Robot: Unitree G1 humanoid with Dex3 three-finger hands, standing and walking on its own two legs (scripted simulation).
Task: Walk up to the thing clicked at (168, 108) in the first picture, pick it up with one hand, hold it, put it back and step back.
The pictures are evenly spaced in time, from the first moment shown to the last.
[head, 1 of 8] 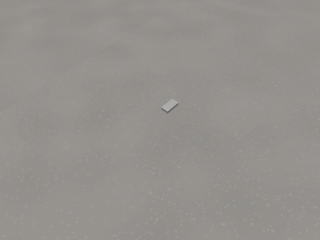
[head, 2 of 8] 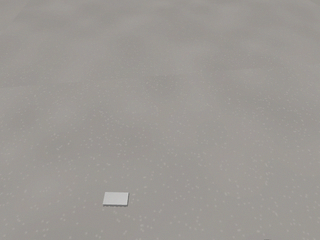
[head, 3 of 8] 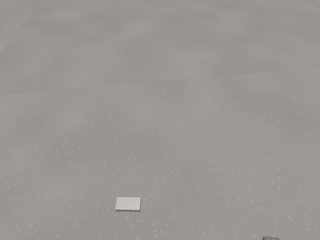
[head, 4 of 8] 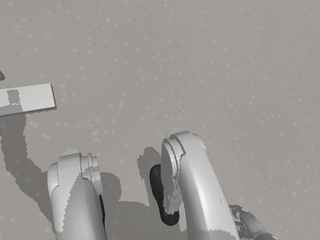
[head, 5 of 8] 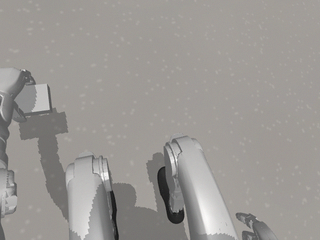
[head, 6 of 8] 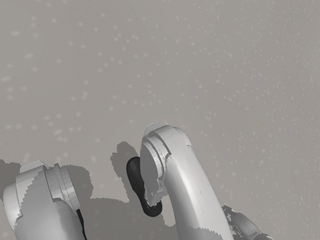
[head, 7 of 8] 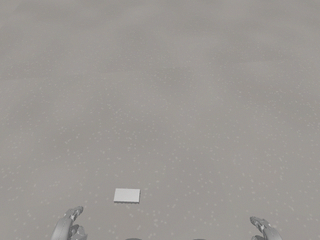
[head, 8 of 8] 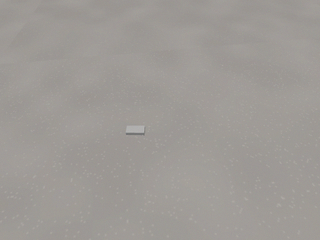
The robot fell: no
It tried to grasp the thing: yes
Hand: left
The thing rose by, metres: 0.69
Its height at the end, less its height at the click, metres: +0.00
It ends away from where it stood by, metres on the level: 0.01
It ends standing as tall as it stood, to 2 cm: yes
